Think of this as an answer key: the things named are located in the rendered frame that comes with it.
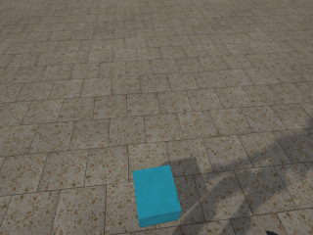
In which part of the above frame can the carton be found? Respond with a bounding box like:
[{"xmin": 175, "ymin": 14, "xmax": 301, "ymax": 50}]
[{"xmin": 132, "ymin": 165, "xmax": 182, "ymax": 228}]

